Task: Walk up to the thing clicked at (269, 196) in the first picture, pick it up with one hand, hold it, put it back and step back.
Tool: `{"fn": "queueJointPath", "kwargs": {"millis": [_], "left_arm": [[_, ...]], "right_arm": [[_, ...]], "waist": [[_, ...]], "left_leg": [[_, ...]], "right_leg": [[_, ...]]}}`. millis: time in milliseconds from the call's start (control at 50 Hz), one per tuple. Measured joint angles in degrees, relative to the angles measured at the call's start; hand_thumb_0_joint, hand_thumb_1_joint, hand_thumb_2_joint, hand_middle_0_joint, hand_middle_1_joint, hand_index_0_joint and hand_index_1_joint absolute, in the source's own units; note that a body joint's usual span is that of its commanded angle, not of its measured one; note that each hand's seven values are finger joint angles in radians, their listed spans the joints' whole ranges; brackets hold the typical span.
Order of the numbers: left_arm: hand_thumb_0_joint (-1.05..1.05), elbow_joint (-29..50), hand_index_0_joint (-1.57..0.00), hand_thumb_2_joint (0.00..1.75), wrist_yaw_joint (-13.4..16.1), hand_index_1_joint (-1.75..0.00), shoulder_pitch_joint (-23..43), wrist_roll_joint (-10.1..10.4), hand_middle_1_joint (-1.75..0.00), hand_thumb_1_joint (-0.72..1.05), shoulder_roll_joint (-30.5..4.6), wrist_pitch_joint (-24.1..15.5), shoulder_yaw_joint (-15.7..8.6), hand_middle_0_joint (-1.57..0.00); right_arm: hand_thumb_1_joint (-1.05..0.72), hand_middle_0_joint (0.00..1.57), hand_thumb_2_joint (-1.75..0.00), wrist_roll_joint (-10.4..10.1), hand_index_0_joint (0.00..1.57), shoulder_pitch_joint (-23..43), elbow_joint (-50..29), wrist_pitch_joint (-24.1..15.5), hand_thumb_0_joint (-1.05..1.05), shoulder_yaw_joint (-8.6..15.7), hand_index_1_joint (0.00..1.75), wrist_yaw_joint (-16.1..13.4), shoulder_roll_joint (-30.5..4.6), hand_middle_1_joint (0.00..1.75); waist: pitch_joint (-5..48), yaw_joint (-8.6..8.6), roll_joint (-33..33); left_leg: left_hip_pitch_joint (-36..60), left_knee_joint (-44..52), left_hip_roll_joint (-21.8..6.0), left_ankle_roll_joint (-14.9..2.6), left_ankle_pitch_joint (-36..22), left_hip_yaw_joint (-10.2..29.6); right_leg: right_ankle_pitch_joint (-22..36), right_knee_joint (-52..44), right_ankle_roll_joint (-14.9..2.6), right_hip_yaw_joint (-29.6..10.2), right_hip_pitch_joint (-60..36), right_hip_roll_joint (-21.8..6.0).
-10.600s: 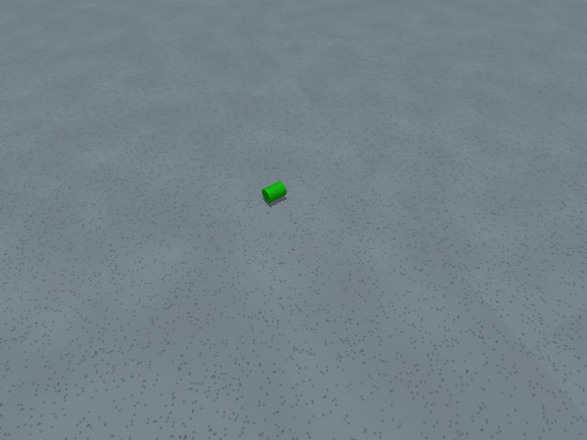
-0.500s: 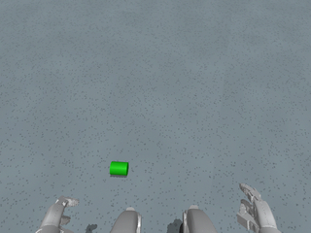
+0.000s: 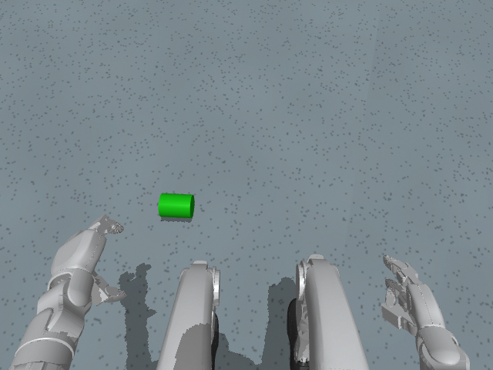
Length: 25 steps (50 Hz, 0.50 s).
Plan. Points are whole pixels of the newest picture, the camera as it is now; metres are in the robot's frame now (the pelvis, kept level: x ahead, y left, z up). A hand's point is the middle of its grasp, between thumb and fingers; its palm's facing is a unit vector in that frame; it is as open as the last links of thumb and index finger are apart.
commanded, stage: rise first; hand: left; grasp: from above
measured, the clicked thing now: (177, 205) +0.49 +0.23 -0.49
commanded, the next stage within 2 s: none
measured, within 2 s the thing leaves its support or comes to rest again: neither
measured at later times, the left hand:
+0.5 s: hand (132, 228) +0.37 +0.29 -0.28, palm faces -0.49 -0.14 -0.86, open 13.6 cm
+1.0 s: hand (142, 214) +0.42 +0.28 -0.33, palm faces -0.48 +0.00 -0.88, open 13.8 cm
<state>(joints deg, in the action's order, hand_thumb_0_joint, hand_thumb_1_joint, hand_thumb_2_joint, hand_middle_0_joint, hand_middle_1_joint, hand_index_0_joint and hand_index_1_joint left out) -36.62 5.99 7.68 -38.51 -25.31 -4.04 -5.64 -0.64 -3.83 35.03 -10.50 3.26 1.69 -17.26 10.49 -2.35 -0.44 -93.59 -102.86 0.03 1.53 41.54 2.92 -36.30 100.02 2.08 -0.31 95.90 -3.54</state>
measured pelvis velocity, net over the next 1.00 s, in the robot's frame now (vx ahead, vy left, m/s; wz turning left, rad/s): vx -0.04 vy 0.02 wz -0.06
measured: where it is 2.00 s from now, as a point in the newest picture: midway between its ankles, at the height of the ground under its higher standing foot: (252, 358)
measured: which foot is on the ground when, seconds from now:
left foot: down 0.00-1.00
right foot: down 0.00-1.00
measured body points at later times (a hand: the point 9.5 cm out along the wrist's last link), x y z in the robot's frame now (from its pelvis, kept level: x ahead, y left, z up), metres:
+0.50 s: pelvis -0.05 +0.01 -0.13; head +0.17 +0.04 +0.26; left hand +0.39 +0.29 -0.23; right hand +0.02 -0.28 -0.25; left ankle +0.04 +0.13 -0.49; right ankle +0.07 -0.14 -0.49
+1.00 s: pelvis -0.04 +0.02 -0.17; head +0.20 +0.07 +0.21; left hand +0.44 +0.28 -0.28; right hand +0.01 -0.27 -0.28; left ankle +0.04 +0.13 -0.49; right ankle +0.07 -0.14 -0.49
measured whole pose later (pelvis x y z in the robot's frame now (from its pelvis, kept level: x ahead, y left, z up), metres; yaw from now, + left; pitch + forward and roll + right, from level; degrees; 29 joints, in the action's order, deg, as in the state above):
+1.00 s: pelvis -0.04 +0.02 -0.17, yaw -3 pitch +35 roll -8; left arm -78.8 19.8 51.9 -75.3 -41.6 -17.9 -4.9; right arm 6.5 -8.4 42.4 -2.0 -0.5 8.4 -15.9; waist 4.2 -11.9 -0.2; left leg -127.7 -133.6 2.6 0.0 40.7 6.0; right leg -34.3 126.1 3.8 0.0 126.6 -3.5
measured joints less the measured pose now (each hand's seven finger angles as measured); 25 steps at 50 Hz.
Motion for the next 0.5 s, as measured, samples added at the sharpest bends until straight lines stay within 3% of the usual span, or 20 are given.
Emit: {"fn": "queueJointPath", "kwargs": {"millis": [160,320,500], "left_arm": [[0.00,-11.8,-0.20,0.91,0.7,-0.94,16.9,-7.2,-0.94,-0.44,-4.1,-2.3,0.1,-0.19],[0.00,-21.0,-0.18,0.94,0.3,-0.95,26.2,-14.6,-0.94,-0.45,-8.9,-8.5,-0.4,-0.18],[0.00,-28.5,-0.16,0.96,6.4,-0.94,32.2,-24.6,-0.93,-0.45,-12.3,-13.5,-0.8,-0.16]], "right_arm": [[-0.93,0.20,-0.91,0.6,0.20,-0.8,3.7,1.6,0.01,0.1,0.30,0.8,0.5,0.30],[-0.92,0.20,-0.91,1.7,0.21,-4.3,6.1,3.6,0.01,-0.5,0.30,1.6,1.0,0.30],[-0.91,0.20,-0.91,3.3,0.20,-6.1,7.7,6.0,0.01,-1.4,0.30,3.1,0.6,0.30]], "waist": [[-2.1,-0.30,-1.1],[-4.0,-2.74,-0.9],[-4.5,-5.16,0.0]], "left_leg": [[-13.0,-10.3,0.4,0.51,-1.0,0.9],[-21.1,-17.9,0.6,0.33,-1.6,2.0],[-27.2,-24.1,1.5,-0.23,-1.4,3.0]], "right_leg": [[1.5,9.8,-0.46,0.0,13.0,0.2],[2.9,16.1,-0.24,0.3,20.6,0.7],[2.9,20.6,0.60,0.8,25.2,0.4]]}}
